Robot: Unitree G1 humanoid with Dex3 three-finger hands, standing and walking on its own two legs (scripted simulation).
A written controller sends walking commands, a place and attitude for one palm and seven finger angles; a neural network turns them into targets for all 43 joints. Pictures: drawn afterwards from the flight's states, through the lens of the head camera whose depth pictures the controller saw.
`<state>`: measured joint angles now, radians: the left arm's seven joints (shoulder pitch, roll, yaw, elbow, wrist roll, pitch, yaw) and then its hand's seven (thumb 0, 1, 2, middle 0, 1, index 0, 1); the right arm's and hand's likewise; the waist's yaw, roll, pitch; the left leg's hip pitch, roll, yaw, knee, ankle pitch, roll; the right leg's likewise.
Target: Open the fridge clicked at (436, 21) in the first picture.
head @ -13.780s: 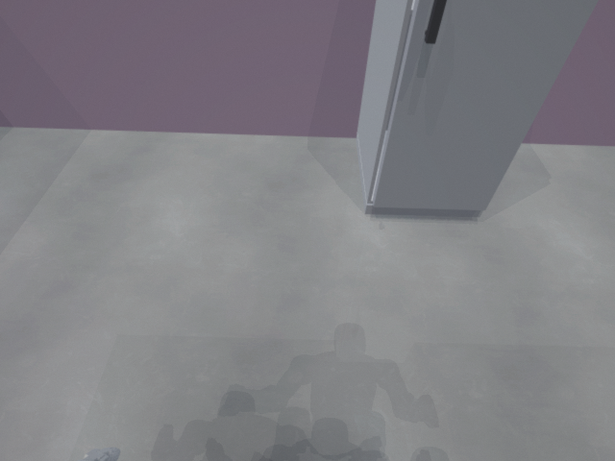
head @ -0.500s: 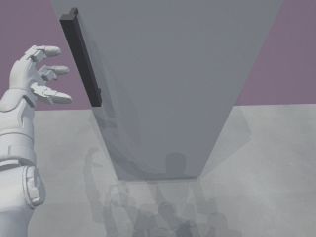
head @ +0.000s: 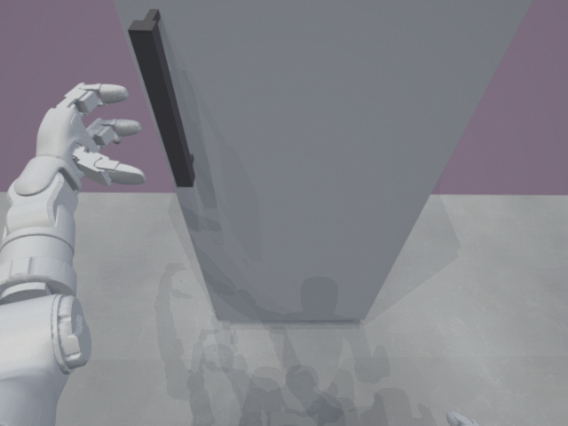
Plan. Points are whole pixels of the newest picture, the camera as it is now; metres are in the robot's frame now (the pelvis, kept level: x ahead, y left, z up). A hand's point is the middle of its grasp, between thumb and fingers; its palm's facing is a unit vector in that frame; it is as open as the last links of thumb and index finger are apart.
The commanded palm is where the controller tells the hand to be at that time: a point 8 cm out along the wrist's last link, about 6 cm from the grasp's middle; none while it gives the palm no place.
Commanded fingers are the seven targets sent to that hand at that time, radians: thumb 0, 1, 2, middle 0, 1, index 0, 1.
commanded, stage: move the hooked fingers beside the handle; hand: left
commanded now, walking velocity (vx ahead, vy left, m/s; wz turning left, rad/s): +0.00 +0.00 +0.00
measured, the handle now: (171, 109) +0.50 +0.17 +0.18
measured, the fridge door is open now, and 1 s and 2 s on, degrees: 0 0 0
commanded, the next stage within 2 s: feel for the door with the fingertips in 0.18 s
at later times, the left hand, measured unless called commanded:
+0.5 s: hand (125, 144) +0.44 +0.22 +0.17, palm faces +0.01 -1.00 +0.01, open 14.0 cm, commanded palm +0.41 +0.27 +0.17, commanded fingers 0.00 -0.50 0.30 -0.30 -1.20 -0.30 -1.20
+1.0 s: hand (139, 134) +0.45 +0.20 +0.18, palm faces +0.03 -1.00 +0.00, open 14.0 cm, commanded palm +0.43 +0.25 +0.17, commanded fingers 0.00 -0.50 0.30 -0.30 -1.20 -0.30 -1.20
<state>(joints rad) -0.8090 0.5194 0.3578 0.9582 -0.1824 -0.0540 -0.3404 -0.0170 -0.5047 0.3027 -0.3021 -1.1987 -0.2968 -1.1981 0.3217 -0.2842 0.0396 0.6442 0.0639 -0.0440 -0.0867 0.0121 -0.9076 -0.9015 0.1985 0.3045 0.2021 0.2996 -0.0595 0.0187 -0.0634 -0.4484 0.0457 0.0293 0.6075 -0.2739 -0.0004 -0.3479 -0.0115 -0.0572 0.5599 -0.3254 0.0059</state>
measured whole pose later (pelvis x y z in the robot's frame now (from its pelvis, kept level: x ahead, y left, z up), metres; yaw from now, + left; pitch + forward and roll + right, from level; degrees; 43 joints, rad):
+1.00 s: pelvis +0.00 -0.01 +0.00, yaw +0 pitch +6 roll -1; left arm -0.83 0.48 0.33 0.96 -0.17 -0.07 -0.27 -0.02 -0.50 0.30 -0.30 -1.20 -0.30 -1.20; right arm 0.34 -0.28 0.03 0.67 0.06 -0.03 -0.09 0.01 -0.91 -0.90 0.20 0.30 0.20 0.30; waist -0.07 0.03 -0.06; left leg -0.44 0.05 0.03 0.60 -0.27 -0.01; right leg -0.34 -0.01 -0.06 0.57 -0.33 0.00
